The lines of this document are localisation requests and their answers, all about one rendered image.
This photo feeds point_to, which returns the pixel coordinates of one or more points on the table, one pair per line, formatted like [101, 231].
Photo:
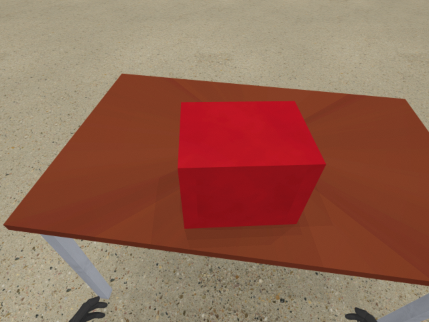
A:
[116, 181]

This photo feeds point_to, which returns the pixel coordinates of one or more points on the robot left hand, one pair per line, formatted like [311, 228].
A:
[82, 314]

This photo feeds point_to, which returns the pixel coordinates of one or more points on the robot right hand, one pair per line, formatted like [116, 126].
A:
[360, 315]

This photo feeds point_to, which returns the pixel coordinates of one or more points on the carton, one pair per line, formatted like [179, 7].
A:
[245, 163]

